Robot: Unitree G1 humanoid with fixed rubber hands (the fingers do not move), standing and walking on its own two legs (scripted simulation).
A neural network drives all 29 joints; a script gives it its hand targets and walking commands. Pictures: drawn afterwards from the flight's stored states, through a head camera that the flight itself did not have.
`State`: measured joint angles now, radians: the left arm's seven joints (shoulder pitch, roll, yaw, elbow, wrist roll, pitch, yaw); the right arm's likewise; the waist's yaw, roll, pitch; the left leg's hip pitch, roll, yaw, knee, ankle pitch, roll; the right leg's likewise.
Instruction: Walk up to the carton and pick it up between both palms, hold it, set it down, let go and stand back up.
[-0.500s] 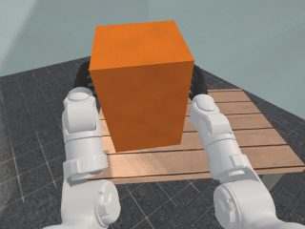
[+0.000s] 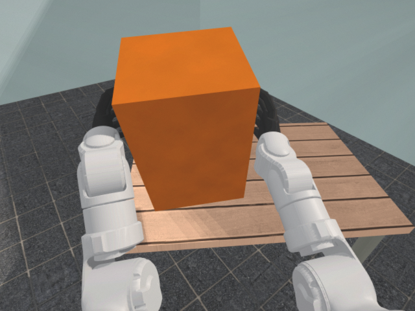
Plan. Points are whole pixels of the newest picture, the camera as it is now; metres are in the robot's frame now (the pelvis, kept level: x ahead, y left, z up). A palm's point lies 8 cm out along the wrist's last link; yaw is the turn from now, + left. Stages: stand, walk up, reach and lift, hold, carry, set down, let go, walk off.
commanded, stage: hold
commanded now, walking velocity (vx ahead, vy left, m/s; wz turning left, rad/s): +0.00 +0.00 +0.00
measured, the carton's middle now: (189, 127) +0.41 +0.02 +0.20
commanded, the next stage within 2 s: none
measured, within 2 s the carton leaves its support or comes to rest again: neither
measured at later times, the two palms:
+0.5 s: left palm (113, 129) +0.37 +0.15 +0.23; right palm (269, 132) +0.37 -0.13 +0.21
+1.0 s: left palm (108, 130) +0.37 +0.16 +0.23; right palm (266, 133) +0.37 -0.12 +0.21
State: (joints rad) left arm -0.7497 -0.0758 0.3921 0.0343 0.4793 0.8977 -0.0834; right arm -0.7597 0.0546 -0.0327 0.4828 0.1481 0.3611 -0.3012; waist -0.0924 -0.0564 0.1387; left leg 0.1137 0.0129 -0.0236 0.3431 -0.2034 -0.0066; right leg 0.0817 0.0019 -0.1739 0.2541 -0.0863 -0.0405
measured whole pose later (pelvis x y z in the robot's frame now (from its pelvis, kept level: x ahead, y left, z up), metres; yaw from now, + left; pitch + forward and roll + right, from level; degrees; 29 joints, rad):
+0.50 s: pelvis +0.01 +0.00 +0.00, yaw +0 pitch -14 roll -1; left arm -0.77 -0.08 0.40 0.09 0.48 0.87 -0.08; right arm -0.76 0.05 -0.05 0.53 0.15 0.33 -0.30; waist -0.10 -0.06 0.13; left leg 0.12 0.02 -0.03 0.35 -0.21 -0.01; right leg 0.09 0.01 -0.18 0.25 -0.10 -0.04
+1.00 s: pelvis +0.00 +0.00 +0.00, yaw +0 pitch -14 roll -1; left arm -0.80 -0.07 0.41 0.12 0.48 0.87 -0.07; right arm -0.78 0.07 -0.09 0.55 0.10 0.32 -0.27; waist -0.09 -0.06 0.14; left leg 0.10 0.01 -0.03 0.34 -0.20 -0.01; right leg 0.07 0.00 -0.18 0.26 -0.08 -0.04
